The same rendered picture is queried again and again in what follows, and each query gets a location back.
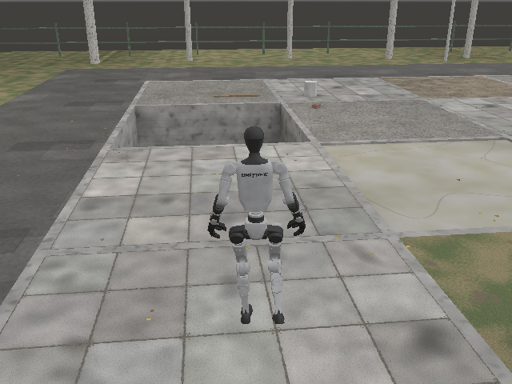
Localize robot right forearm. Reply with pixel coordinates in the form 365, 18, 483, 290
287, 192, 304, 222

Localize left robot hand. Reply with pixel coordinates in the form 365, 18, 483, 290
208, 222, 226, 238

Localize robot left upper arm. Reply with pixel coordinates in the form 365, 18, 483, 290
216, 162, 238, 206

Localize robot left forearm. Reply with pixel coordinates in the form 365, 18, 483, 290
210, 194, 224, 225

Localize right robot hand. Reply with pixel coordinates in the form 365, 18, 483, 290
287, 219, 306, 236

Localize robot head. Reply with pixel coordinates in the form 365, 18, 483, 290
241, 126, 268, 165

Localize robot right upper arm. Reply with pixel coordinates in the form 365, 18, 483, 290
271, 161, 295, 205

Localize right robot thigh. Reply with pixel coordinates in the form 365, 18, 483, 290
267, 222, 283, 273

